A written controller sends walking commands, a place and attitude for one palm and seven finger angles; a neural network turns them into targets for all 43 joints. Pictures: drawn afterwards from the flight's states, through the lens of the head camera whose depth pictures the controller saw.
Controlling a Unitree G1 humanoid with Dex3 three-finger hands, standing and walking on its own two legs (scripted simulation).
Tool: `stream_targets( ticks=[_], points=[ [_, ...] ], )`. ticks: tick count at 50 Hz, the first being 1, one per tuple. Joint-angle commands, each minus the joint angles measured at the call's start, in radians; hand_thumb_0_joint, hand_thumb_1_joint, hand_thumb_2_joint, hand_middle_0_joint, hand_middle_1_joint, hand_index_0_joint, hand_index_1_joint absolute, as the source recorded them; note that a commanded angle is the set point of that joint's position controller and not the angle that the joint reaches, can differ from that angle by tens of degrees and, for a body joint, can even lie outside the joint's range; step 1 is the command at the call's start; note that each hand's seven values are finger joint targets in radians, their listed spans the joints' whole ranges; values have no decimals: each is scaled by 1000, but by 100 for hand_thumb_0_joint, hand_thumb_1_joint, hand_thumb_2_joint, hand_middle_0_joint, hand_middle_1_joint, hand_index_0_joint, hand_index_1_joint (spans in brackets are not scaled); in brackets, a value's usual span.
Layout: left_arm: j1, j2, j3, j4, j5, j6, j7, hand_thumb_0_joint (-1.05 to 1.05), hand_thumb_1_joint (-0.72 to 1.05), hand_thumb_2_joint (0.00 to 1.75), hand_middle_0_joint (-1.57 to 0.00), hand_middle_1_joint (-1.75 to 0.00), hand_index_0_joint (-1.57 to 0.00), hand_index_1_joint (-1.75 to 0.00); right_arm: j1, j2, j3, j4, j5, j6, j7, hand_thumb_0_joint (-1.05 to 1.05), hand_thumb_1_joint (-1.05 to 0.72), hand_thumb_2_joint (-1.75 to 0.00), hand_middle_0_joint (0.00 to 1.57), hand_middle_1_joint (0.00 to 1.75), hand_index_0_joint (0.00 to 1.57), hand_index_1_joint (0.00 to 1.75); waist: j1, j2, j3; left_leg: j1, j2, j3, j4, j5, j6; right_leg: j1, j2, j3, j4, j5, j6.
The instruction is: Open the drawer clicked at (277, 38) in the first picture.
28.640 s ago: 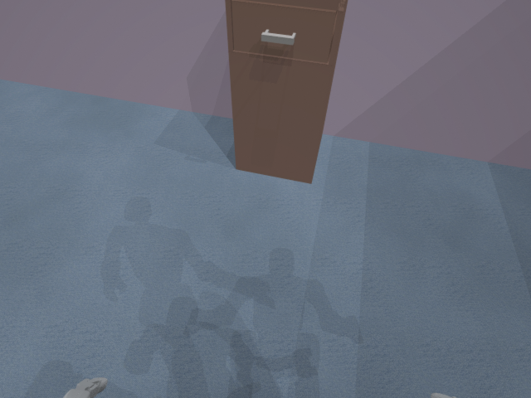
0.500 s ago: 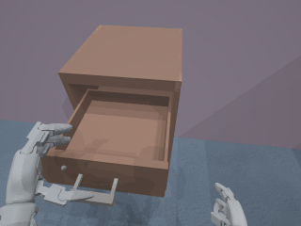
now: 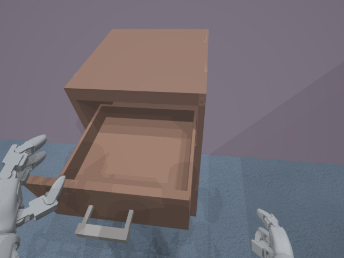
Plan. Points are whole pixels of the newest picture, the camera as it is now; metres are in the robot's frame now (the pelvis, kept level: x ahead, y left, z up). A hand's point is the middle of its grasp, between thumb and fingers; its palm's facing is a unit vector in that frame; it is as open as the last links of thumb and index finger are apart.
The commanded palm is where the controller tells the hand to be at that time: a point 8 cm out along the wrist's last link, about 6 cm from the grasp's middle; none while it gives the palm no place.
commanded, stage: draw the hand back to the body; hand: left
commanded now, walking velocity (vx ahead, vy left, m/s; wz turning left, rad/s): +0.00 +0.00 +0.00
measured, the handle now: (106, 222) +0.20 +0.19 -0.02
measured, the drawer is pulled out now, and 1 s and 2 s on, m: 0.29 0.29 0.29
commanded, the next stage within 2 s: step back with the hand held close in 0.26 s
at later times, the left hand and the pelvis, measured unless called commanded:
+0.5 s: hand (46, 199) +0.17 +0.23 +0.16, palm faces +0.35 -0.80 -0.49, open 7.4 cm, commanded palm +0.10 +0.27 +0.17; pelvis -0.02 -0.01 +0.00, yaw +1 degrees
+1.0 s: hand (7, 243) +0.10 +0.26 +0.15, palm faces +0.31 -0.81 -0.50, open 7.4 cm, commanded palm +0.04 +0.30 +0.17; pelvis -0.09 +0.02 -0.01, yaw +1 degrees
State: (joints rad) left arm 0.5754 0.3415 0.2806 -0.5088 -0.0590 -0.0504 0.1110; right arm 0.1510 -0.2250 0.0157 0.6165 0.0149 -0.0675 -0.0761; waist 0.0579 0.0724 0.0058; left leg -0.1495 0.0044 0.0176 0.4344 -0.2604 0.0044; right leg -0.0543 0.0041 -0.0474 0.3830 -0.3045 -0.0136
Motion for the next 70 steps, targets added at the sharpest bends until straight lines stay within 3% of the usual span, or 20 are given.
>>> stream_targets(
  ticks=[1, 12, 14, 17, 18, 19, 20, 22, 27, 34, 53, 57, 60, 62, 63, 65, 66, 67, 68, 70],
  points=[
    [-38, 133, 103, -173, -5, -60, 16, 0, 83, 87, -21, -34, -21, -34, -122, -86, -37, -165, -1, -43, -6, 0, -90, -90, 20, 30, 20, 30, -2, -64, -97, 122, 37, -8, -11, 393, 19, -62, -34, -16, -38, 440, 5],
    [-68, 154, 113, -195, -8, -75, 18, 0, 90, 90, -20, -30, -20, -30, -134, -82, -31, -172, 0, -48, -11, 0, -90, -90, 20, 30, 20, 30, 1, -38, -73, 118, 33, -15, -34, 285, 18, -80, -34, -5, -68, 317, 2],
    [-74, 157, 115, -200, -5, -80, 21, 0, 90, 90, -20, -30, -20, -30, -136, -83, -31, -165, -2, -51, -12, 0, -90, -90, 20, 30, 20, 30, -2, 14, -69, 126, 28, -9, -31, 273, 18, -91, -33, 0, -83, 305, -1],
    [-60, 151, 111, -179, -11, -77, 17, 0, 90, 90, -20, -30, -20, -30, -139, -82, -34, -172, 0, -51, -12, 0, -90, -90, 20, 30, 20, 30, 0, -59, -63, 117, 33, -12, -34, 267, 21, -88, -35, 3, -79, 309, 5],
    [-72, 155, 114, -185, -7, -79, 16, 0, 90, 90, -20, -30, -20, -30, -143, -87, -36, -166, 1, -52, -12, 0, -90, -90, 20, 30, 20, 30, -2, -30, -61, 121, 30, -11, -34, 266, 19, -92, -33, 7, -88, 298, 2],
    [-200, 301, 255, -288, -6, -120, 24, 0, 90, 90, -20, -30, -20, -30, -99, -109, -35, -200, 8, -34, -8, 0, -90, -90, 20, 30, 20, 30, -38, -37, 37, 26, 41, -40, 13, 212, 38, -207, -83, 91, -131, 349, 8],
    [-102, 217, 199, -184, -3, -126, 13, 0, 90, 90, -20, -30, -20, -30, -95, -85, -34, -177, 3, -22, -6, 0, -90, -90, 20, 30, 20, 30, -45, -96, 15, 18, 40, -50, 34, 203, 39, -200, -102, 69, -122, 366, 9],
    [-40, 175, 153, -170, 4, -122, 2, 0, 90, 90, -20, -30, -20, -30, -108, -93, -39, -199, 6, -7, -4, 0, -90, -90, 20, 30, 20, 30, -48, -115, -31, 23, 43, -38, 56, 250, 39, -177, -117, 74, -93, 456, 14],
    [81, 185, 176, -232, 3, -136, 1, 0, 90, 90, -20, -30, -20, -30, -105, -111, -63, -234, 12, 23, 2, 0, -90, -90, 20, 30, 20, 30, -45, -75, -187, 28, 67, -32, 67, 424, 38, -101, -119, 57, 1, 534, 15],
    [132, 224, 221, -289, -8, -143, 24, 0, 90, 90, -20, -30, -20, -30, -108, -103, -72, -248, 17, 41, -9, 0, -90, -90, 20, 30, 20, 30, -51, -60, -185, -33, 95, -77, 42, 410, 35, -137, -103, 45, 40, 383, 9],
    [64, 223, 234, -370, 15, -203, 50, 0, 90, 90, -20, -30, -20, -30, -67, -129, -63, -250, 7, -61, -2, 0, -90, -90, 20, 30, 20, 30, -61, 62, -77, -458, 164, -189, -105, -337, 73, -91, -40, 59, 169, -28, 15],
    [36, 202, 206, -361, 7, -208, 58, 0, 90, 90, -20, -30, -20, -30, -36, -114, -67, -228, 5, -69, 3, 0, -90, -90, 20, 30, 20, 30, -75, -115, -65, -233, 58, -101, 166, -238, 20, -381, -157, 183, -49, -188, -44],
    [6, 207, 195, -374, 7, -201, 69, 0, 90, 90, -20, -30, -20, -30, -38, -99, -65, -180, -8, -63, 5, 0, -90, -90, 20, 30, 20, 30, -82, -190, -100, -84, 8, -45, 360, -105, -1, -491, -277, 207, -82, -24, -104],
    [13, 221, 218, -369, 7, -197, 69, 0, 90, 90, -20, -30, -20, -30, -56, -96, -61, -180, -10, -55, 6, 0, -90, -90, 20, 30, 20, 30, -80, -156, -103, -111, 33, -76, 230, -51, 9, -434, -230, 144, -1, 68, -72],
    [14, 238, 231, -375, 8, -192, 70, 0, 90, 90, -20, -30, -20, -30, -76, -109, -65, -192, -9, -52, 2, 0, -90, -90, 20, 30, 20, 30, -76, -77, -80, -155, 79, -139, 111, -15, 23, -406, -167, 111, 63, 59, -44],
    [45, 233, 241, -396, 10, -205, 65, 0, 90, 90, -20, -30, -20, -30, -89, -112, -62, -219, -5, -60, 1, 0, -90, -90, 20, 30, 20, 30, -66, 144, -113, -348, 250, -318, -136, 1, 77, -215, -22, 16, 328, -7, 22],
    [48, 237, 254, -391, 13, -215, 60, 0, 90, 90, -20, -30, -20, -30, -82, -106, -66, -223, -9, -67, 4, 0, -90, -90, 20, 30, 20, 30, -67, 178, -123, -415, 303, -366, -223, -126, 101, -170, 5, 32, 464, -159, 23],
    [47, 232, 259, -381, 21, -224, 58, 0, 90, 90, -20, -30, -20, -30, -71, -112, -71, -221, -12, -74, 6, 0, -90, -90, 20, 30, 20, 30, -72, 195, -102, -516, 334, -380, -286, -318, 127, -121, 25, 50, 600, -200, 24],
    [36, 253, 283, -379, 26, -226, 68, 0, 90, 90, -20, -30, -20, -30, -78, -104, -75, -220, -16, -77, 4, 0, -90, -90, 20, 30, 20, 30, -69, 212, -97, -518, 336, -393, -268, -284, 147, -152, 14, 75, 641, -186, 20],
    [65, 221, 252, -419, 10, -234, 63, 0, 90, 90, -20, -30, -20, -30, -45, -101, -74, -193, -19, -93, 18, 0, -90, -90, 20, 30, 20, 30, -58, 106, -138, -281, 291, -299, -134, 55, 137, -276, -1, 61, 526, -199, 20]
  ],
)
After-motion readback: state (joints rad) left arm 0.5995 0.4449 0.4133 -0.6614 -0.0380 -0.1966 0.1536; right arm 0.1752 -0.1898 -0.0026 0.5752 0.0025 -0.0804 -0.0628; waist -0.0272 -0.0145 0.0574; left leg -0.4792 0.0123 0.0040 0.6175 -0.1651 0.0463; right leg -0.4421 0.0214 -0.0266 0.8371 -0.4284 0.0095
